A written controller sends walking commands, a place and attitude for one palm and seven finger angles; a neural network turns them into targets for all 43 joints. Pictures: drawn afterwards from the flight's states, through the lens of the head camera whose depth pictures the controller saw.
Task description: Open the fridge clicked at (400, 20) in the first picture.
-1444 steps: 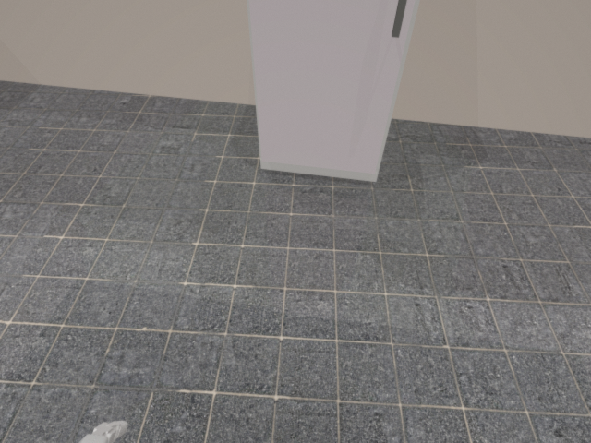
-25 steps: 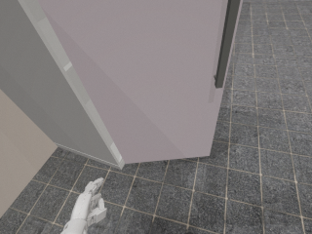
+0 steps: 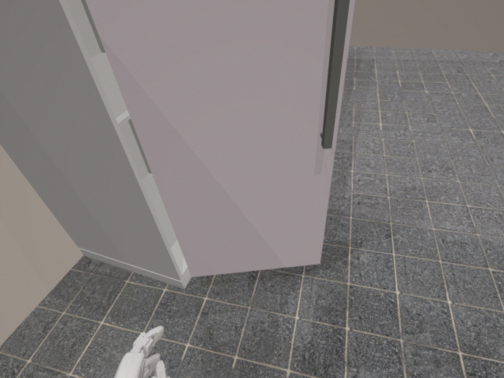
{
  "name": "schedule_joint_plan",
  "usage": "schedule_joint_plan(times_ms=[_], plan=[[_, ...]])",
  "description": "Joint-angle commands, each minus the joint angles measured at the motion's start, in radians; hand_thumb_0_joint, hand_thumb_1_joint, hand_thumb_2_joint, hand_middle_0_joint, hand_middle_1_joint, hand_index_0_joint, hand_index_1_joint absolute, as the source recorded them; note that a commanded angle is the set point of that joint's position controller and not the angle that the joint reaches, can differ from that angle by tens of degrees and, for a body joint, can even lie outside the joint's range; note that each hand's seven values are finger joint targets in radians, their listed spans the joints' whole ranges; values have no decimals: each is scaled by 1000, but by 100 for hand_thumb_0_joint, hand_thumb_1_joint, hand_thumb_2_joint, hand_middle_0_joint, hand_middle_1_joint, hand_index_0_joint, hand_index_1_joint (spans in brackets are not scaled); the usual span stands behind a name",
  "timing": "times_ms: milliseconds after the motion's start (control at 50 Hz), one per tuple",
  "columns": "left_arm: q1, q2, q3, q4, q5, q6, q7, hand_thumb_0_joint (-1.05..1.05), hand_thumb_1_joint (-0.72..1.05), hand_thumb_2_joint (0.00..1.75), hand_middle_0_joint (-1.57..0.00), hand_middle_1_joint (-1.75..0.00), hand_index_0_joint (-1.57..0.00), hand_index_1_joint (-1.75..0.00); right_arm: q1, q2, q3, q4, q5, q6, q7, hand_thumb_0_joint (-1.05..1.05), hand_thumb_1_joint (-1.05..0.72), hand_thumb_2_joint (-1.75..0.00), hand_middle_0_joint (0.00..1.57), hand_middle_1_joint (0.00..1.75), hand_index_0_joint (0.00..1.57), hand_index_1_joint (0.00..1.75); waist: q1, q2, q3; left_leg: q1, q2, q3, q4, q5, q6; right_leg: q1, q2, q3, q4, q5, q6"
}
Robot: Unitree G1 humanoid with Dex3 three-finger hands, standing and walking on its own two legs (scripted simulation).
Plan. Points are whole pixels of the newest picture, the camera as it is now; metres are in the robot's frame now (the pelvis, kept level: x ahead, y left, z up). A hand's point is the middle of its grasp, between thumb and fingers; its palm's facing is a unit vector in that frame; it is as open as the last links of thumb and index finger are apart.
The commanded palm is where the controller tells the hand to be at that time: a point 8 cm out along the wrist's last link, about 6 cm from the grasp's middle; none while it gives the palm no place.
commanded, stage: stop stepping back and stand still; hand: right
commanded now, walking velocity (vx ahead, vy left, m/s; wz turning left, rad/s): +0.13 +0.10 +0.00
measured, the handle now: (332, 59) +0.75 -0.12 +0.21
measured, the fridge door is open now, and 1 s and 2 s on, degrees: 65 65 65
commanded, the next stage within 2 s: let the arm hang, fingers relaxed in 0.84 s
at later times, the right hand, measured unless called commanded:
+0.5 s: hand out of the picture +0.21 -0.27 +0.17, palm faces +0.48 +0.74 -0.47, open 7.5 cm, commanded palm +0.15 -0.30 +0.18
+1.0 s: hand out of the picture +0.23 -0.29 +0.11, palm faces +0.35 +0.80 -0.49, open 7.4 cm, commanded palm none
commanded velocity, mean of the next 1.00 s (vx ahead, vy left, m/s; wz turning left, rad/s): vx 0.00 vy -0.01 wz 0.00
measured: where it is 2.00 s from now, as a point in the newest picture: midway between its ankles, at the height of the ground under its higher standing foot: outside the picture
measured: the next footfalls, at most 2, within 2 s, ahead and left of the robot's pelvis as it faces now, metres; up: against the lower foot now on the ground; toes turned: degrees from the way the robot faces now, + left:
left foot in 0.12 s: +0.07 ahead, +0.10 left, +0.00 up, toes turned -1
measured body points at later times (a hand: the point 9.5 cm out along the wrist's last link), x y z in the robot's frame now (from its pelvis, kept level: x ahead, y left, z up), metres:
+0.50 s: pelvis +0.02 +0.00 +0.00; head +0.02 -0.01 +0.45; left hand +0.19 +0.23 -0.08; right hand +0.18 -0.31 +0.20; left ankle +0.03 +0.10 -0.73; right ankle +0.05 -0.12 -0.73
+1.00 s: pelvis +0.03 -0.02 +0.00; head +0.03 -0.02 +0.45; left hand +0.22 +0.22 -0.08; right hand +0.21 -0.33 +0.14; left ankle +0.03 +0.10 -0.73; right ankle +0.05 -0.12 -0.73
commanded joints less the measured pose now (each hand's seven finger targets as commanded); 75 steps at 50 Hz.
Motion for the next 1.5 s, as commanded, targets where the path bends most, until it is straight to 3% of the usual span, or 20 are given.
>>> schedule_joint_plan(times_ms=[0,40,60,80,100,140,200,240,300,340,380,440,480,620,900,920,980,1060,1280,1480], plan=[[-128,189,58,-161,7,-43,-2,0,90,90,-20,-30,-20,-30,68,-215,-164,-254,5,-100,-21,0,-90,-90,20,30,20,30,-63,-349,14,241,-5,70,-307,-4,12,-206,-211,200,-374,-407,-84],[-130,196,63,-172,7,-15,10,0,90,90,-20,-30,-20,-30,50,-190,-148,-159,3,-80,-21,0,-90,-90,20,30,20,30,-67,-274,1,448,-30,80,-459,-31,29,-334,-151,119,-224,-467,-44],[-123,196,72,-170,7,-3,13,0,90,90,-20,-30,-20,-30,28,-190,-145,-131,-1,-74,-21,0,-90,-90,20,30,20,30,-68,-127,5,468,43,-58,-553,-73,77,-389,-84,56,-1,-397,-27],[-119,190,78,-175,4,8,12,0,90,90,-20,-30,-20,-30,-13,-210,-151,-106,3,-65,-18,0,-90,-90,20,30,20,30,-60,84,25,379,247,-423,-699,-218,176,-440,-2,-6,293,-292,-2],[-120,197,77,-170,7,4,9,0,90,90,-20,-30,-20,-30,-43,-209,-158,-86,21,-73,-18,0,-90,-90,20,30,20,30,-60,86,60,266,376,-556,-772,-82,221,-403,-10,18,472,-241,10],[-86,175,62,-121,2,-11,0,0,90,90,-20,-30,-20,-30,-138,-185,-128,-91,13,-93,-19,0,-90,-90,20,30,20,30,-42,37,-12,175,345,-440,-731,-166,205,-275,-48,54,460,-226,12],[-139,181,57,-127,-3,-7,17,0,90,90,-20,-30,-20,-30,-158,-139,-53,-117,5,-87,-10,0,-90,-90,20,30,20,30,-40,50,67,-23,254,-218,-667,-108,129,-21,-43,-10,163,-122,-1],[-138,189,57,-121,-1,-17,29,0,90,90,-20,-30,-20,-30,-197,-155,-53,-173,1,-102,-13,0,-90,-90,20,30,20,30,-32,-81,59,-42,181,-139,-556,-107,74,97,-21,-5,-33,-87,-3],[-149,217,69,-150,-8,-35,30,0,90,90,-20,-30,-20,-30,-178,-222,-129,-273,-1,-134,-24,0,-90,-90,20,30,20,30,-62,-330,23,92,14,-30,-287,-4,-19,-51,-229,333,-330,-325,-78],[-155,192,61,-159,-1,-41,24,0,90,90,-20,-30,-20,-30,-123,-182,-122,-238,-17,-131,-20,0,-90,-90,20,30,20,30,-61,-365,98,204,12,-27,-258,43,-18,-217,-230,328,-396,-415,-93],[-143,189,59,-166,-2,-52,16,0,90,90,-20,-30,-20,-30,-70,-196,-146,-235,-21,-144,-23,0,-90,-90,20,30,20,30,-68,-330,67,260,17,-21,-421,134,-14,-164,-184,224,-299,-231,-69],[-118,191,74,-172,-9,-53,4,0,90,90,-20,-30,-20,-30,32,-181,-155,-178,4,-143,-20,0,-90,-90,20,30,20,30,-60,-93,-46,298,87,-164,-553,316,22,-81,-60,66,-74,36,-5],[-104,187,77,-161,-13,-45,0,0,90,90,-20,-30,-20,-30,28,-175,-142,-165,19,-137,-19,0,-90,-90,20,30,20,30,-44,-41,-89,270,176,-247,-587,438,60,-21,-30,28,21,109,20],[-144,196,67,-168,-15,-16,22,0,90,90,-20,-30,-20,-30,3,-172,-118,-129,23,-109,-14,0,-90,-90,20,30,20,30,-53,-96,-88,261,87,-112,-522,549,0,78,-79,52,-79,338,4],[-152,201,67,-195,-9,-4,30,0,90,90,-20,-30,-20,-30,34,-184,-134,-162,28,-113,-20,0,-90,-90,20,30,20,30,-64,-171,-72,287,50,-89,-566,395,-3,30,-76,69,-167,213,3],[-235,388,107,28,-35,-24,-66,0,90,90,-20,-30,-20,-30,-33,-17,305,594,-44,51,123,0,-90,-90,20,30,20,30,-21,-163,2,182,145,-27,-440,541,16,-35,-106,74,-3,399,1],[-165,351,95,13,-19,95,-65,0,90,90,-20,-30,-20,-30,-130,-11,300,692,-37,147,155,0,-90,-90,20,30,20,30,-46,-142,-35,149,93,-23,-395,180,24,-101,-155,151,-91,211,-39],[-162,323,70,67,5,137,-62,0,90,90,-20,-30,-20,-30,-220,-22,336,944,-45,153,151,0,-90,-90,20,30,20,30,-48,55,-8,175,110,-85,-467,167,35,-115,-105,162,-93,130,-35],[-65,187,51,297,12,180,-37,0,90,90,-20,-30,-20,-30,-196,68,371,1427,-31,158,134,0,-90,-90,20,30,20,30,-46,-252,9,213,112,-113,-603,131,44,-33,-71,120,-168,-18,-13],[52,150,65,398,5,183,-23,0,90,90,-20,-30,-20,-30,-134,133,382,1566,-32,157,125,0,-90,-90,20,30,20,30,-44,-124,74,194,96,-73,-611,115,38,-37,-93,142,-220,-66,-27]])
